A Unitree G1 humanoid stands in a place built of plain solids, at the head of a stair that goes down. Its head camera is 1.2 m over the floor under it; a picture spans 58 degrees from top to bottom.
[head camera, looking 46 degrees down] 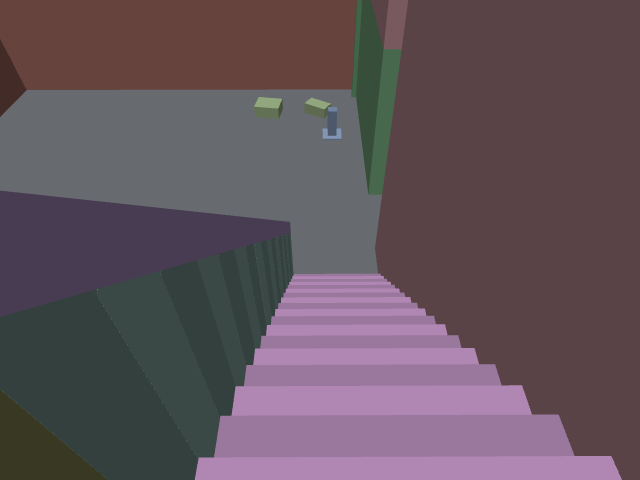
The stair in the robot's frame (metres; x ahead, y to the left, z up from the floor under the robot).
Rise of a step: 0.20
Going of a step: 0.21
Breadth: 1.25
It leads straight ahead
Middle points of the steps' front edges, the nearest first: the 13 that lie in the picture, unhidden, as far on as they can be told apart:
0.44 -0.26 -0.20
0.65 -0.26 -0.40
0.86 -0.26 -0.60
1.07 -0.26 -0.80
1.27 -0.26 -1.00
1.48 -0.25 -1.20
1.69 -0.25 -1.41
1.90 -0.25 -1.61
2.11 -0.25 -1.81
2.31 -0.25 -2.01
2.52 -0.25 -2.21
2.73 -0.25 -2.41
2.94 -0.25 -2.61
